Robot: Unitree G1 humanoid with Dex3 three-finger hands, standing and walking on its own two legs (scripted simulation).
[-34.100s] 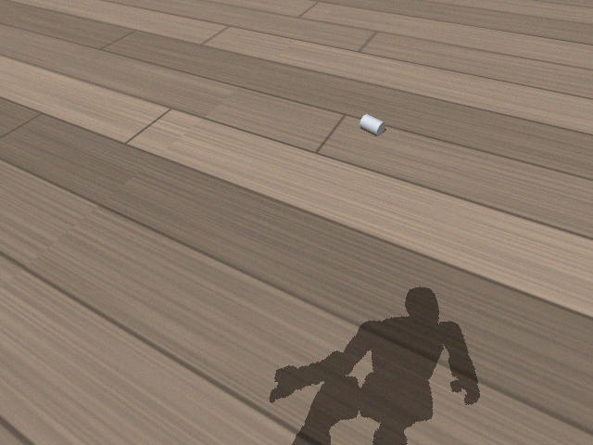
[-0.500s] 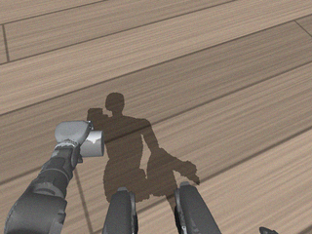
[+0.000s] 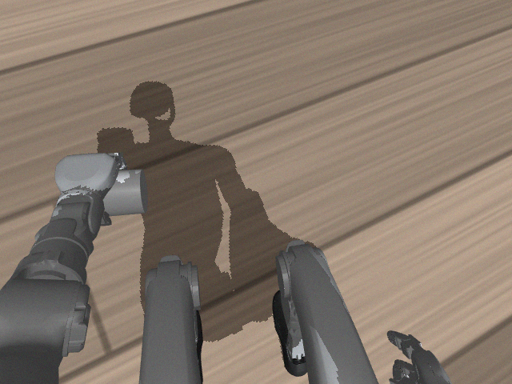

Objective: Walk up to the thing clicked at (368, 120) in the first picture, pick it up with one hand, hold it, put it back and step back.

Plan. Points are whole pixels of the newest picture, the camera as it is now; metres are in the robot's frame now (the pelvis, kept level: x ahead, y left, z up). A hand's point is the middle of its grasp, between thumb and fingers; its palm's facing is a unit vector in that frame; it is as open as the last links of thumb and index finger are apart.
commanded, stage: crouch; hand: left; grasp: from above
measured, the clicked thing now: (109, 193) +0.44 +0.23 -0.19
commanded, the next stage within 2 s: lower in 0.70 s
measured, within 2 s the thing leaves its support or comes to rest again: neither
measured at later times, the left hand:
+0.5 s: hand (114, 195) +0.45 +0.24 -0.25, palm faces -0.47 -0.02 -0.88, open 10.8 cm
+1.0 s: hand (121, 198) +0.45 +0.24 -0.30, palm faces -0.49 -0.02 -0.87, open 10.7 cm
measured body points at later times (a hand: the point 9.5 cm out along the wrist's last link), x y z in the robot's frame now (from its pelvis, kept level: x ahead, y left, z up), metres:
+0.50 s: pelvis -0.01 +0.00 -0.07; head +0.23 +0.04 +0.30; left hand +0.47 +0.24 -0.20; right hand +0.03 -0.28 -0.18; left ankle +0.07 +0.12 -0.42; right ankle +0.08 -0.14 -0.42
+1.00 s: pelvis -0.01 +0.00 -0.11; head +0.24 +0.04 +0.26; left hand +0.47 +0.24 -0.25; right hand +0.01 -0.28 -0.21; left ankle +0.07 +0.12 -0.42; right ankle +0.08 -0.14 -0.42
